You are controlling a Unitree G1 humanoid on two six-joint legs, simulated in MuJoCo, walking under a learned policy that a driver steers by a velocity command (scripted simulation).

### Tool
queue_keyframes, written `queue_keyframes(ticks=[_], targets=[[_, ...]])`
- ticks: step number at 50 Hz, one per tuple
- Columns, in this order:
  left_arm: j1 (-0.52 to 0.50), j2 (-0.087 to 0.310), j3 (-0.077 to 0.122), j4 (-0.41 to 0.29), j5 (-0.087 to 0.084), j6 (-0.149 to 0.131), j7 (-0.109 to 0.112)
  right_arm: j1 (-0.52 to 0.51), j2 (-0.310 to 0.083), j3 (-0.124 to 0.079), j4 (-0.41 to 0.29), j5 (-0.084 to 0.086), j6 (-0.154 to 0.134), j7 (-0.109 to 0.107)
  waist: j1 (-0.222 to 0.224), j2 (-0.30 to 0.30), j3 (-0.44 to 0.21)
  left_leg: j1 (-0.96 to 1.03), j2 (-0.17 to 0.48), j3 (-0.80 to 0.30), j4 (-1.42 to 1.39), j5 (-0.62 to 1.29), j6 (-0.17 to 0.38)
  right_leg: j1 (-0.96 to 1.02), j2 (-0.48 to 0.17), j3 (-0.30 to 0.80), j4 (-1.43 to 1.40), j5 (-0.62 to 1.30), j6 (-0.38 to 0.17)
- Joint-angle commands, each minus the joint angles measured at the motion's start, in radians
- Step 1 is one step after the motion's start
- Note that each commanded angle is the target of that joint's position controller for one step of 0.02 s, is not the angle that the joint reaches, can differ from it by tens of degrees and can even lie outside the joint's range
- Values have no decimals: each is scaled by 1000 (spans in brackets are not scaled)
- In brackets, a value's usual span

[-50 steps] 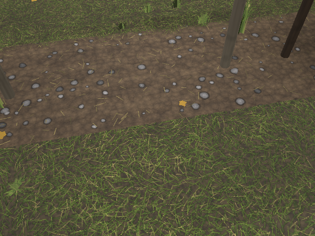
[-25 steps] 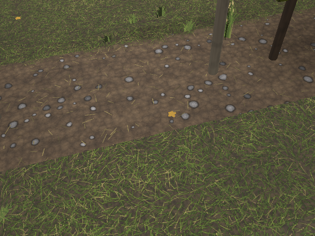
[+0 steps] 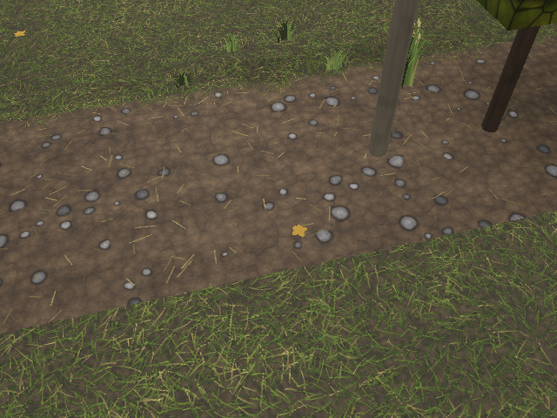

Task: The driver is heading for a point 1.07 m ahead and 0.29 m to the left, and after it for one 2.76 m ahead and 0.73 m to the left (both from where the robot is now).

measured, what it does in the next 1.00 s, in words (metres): goes down, turning left: right foot, then left foot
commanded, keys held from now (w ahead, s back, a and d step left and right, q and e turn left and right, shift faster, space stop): no key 0.06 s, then w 0.16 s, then w+q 0.50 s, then q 0.28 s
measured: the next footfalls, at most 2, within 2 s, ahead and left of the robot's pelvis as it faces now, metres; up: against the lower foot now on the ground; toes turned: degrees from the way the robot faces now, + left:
right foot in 0.14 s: +0.07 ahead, -0.14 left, +0.00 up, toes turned -2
left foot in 0.50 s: +0.12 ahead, +0.09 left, +0.00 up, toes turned +8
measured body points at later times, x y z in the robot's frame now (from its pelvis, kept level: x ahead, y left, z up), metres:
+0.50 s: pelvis +0.14 -0.01 -0.01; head +0.15 +0.00 +0.44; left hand +0.02 +0.20 -0.15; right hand +0.32 -0.21 -0.12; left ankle +0.11 +0.09 -0.69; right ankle +0.04 -0.14 -0.72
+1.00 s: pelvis +0.37 -0.01 -0.18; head +0.39 +0.00 +0.27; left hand +0.31 +0.25 -0.31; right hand +0.55 -0.20 -0.30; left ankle +0.29 +0.11 -0.72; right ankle +0.43 -0.08 -0.91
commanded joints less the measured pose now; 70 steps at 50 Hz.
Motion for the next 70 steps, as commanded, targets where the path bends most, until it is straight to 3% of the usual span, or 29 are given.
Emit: queue_keyframes(ticks=[1, 4, 7, 10, 12, 15, 19, 21, 23, 26, 27, 28, 30, 32, 34, 37, 40, 42, 43, 45, 47, 48, 52, 57, 64, 65, 66, 67, 70], targets=[[101, -11, -14, -68, 19, 13, 37, -64, -33, 7, -47, 30, -13, -18, 69, 3, -19, -87, 285, -296, -346, 330, 222, 18, -159, 81, -60, -47, 66], [259, -11, -14, -9, -33, 31, -23, -207, -105, 0, -48, 56, -17, 21, 164, 11, -9, -289, 71, -73, -265, 14, 72, 331, -93, -94, -484, 364, 116], [197, 189, 47, -79, 22, 15, -9, 36, -270, -76, 30, 13, 10, 50, 28, 72, 4, -156, 147, -223, -227, -423, 163, 193, -13, -148, -534, 183, -13], [192, 119, 34, -89, -3, -45, 42, -132, -64, -29, -84, -1, 7, -2, 78, -147, 55, -268, 14, -68, 61, -380, 88, 177, -267, 349, -988, -169, -328], [239, 106, 33, -92, -10, -60, 64, -152, -12, -17, -102, -8, 6, -43, 122, -164, 10, -368, 0, -85, 307, -324, 40, 374, -363, 485, -1047, -51, -367], [259, 25, 5, -81, 23, -54, 86, -88, -22, -26, -113, -16, 3, -46, 88, -61, 16, -443, 24, -154, 475, -196, 56, 462, -343, 322, -985, 320, -309], [278, -1, -14, -75, 27, -38, 103, -50, 35, -16, -128, -33, -2, 31, 74, -60, 3, -187, 40, -21, 426, -22, 11, 260, -230, 24, -945, 425, -241], [241, 7, -18, -75, 70, -29, 100, 78, 8, -28, -112, -36, -7, 63, 20, -67, 16, -63, 50, -30, 532, 99, 22, 98, -235, -40, -864, 483, -221], [169, 76, -8, -81, 51, -43, 92, 130, -19, -43, -146, -49, -10, 51, -39, -47, 14, 146, 12, 32, 493, 27, 21, -58, -230, -104, -737, 578, -206], [-34, 220, 47, -130, 61, -54, 21, 653, -125, -107, -10, -50, -21, -3, -312, 128, -61, 614, -94, 67, 149, -30, 107, -366, -81, -194, 176, 583, -172], [18, 11, 3, -166, 69, -64, -23, 584, -212, -88, -45, -46, -29, -27, -170, 278, -147, 664, 132, -468, -52, 317, 318, -538, 40, -85, 421, -25, -119], [-63, -42, -14, -220, 28, -82, -25, 570, -186, -74, -59, -36, -37, -21, -158, 32, -100, 628, 235, -546, -50, 604, 364, -588, 29, 79, 409, 6, -110], [-147, 74, 19, -282, -4, -79, 4, 344, -61, -30, -76, 3, -58, 20, -85, 29, 128, 273, 381, -852, -37, 71, 434, -862, -62, 182, 397, 105, -43], [-36, 13, -34, -235, 80, -39, 15, 118, 31, 17, -120, -34, -12, 17, 27, -60, 115, -47, 274, -636, 12, -95, 353, -720, -125, 164, 118, 347, -45], [51, -31, -66, -196, 109, -31, 10, 77, 62, 37, -148, -48, -17, -22, 30, 12, 82, -384, 38, -352, 104, -211, 258, -355, -133, 72, -123, 894, -52], [45, 9, -58, -214, 4, -2, -8, 180, -106, 4, -125, -22, -48, -21, 65, -14, 38, -780, -101, -172, 211, -515, 135, 402, -80, -128, -396, 1136, 41], [153, 118, -29, -180, 50, 25, -10, 243, -164, 2, -114, 31, -33, 18, 139, -39, 117, -391, -42, -395, 506, -509, 111, 396, -119, -69, -842, 1038, -17], [400, 219, 32, -67, 62, 24, 14, 351, -80, 27, -69, -2, 14, 68, 150, -88, -13, -173, -83, -345, 925, -95, 9, 573, -248, -5, -976, 1225, -168], [362, 222, 34, -125, 47, 3, 10, 665, 119, 54, -39, -5, 19, 58, -29, -315, -449, -439, -126, -202, 1342, -576, -50, 1056, -463, 102, -403, 2144, -465], [258, 197, 42, -180, 78, 9, 18, 355, -31, 28, -188, 15, 61, 37, 94, -139, -370, -735, -85, -132, 1529, -525, -99, 904, -484, 207, -555, 1889, -400], [0, 188, 29, -221, 42, -2, 12, 228, -41, 18, -262, 15, 54, -5, -21, -56, -174, -650, 33, -176, 1343, -326, -107, 363, -523, 195, -739, 1392, -430], [-89, 68, -7, -231, 41, -33, 34, 194, 25, 43, -256, 1, 51, -4, -73, 27, -74, -490, 125, -205, 1016, -121, -79, 97, -459, 70, -889, 1260, -380], [-59, 121, 23, -191, 14, -76, 92, 213, 33, 35, -192, -13, 88, 56, -60, -40, -56, -183, 158, -59, 359, 153, -104, -29, -306, -152, -975, 987, -298], [-20, 227, 106, -190, 22, -60, 96, 89, -37, 11, -240, -6, 99, 25, 21, -19, -79, -261, 145, -87, 116, 70, -77, 335, -465, -93, -983, 892, -333], [-53, 124, 91, -182, -10, -30, 85, -8, -121, -61, -294, 32, 51, 4, 1, -1, -148, 235, 46, -51, -135, 390, 121, 170, -303, -243, -798, 419, -124], [-38, 18, 54, -239, -8, -32, 77, 122, -202, -79, -279, 53, 46, -12, -15, 196, -330, 543, 291, -355, -176, 676, 324, -15, -166, -356, -556, 196, -12], [-116, 35, 49, -249, -8, -41, 59, 306, -197, -77, -238, 26, 41, -12, -119, 152, -348, 647, 409, -593, -248, 491, 373, -208, -95, -185, -401, -106, 21], [-171, 36, 45, -229, 0, -34, 39, 295, -179, -82, -201, 8, 18, -10, -110, 70, -195, 566, 355, -518, -235, 448, 289, -320, -124, -63, -367, -81, 18], [-71, 94, 61, -155, -1, -28, 43, 66, -108, -60, -252, 81, 14, 19, 10, 105, -143, 302, 284, -301, -227, 642, 218, -186, -176, -45, -322, 39, 64]])
Velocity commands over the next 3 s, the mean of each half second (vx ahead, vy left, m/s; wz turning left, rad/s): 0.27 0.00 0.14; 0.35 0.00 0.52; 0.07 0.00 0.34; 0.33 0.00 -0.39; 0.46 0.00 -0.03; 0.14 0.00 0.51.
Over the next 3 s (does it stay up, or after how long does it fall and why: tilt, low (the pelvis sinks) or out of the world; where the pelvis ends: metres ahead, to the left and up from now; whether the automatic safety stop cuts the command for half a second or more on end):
stays up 1.05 0.05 -0.36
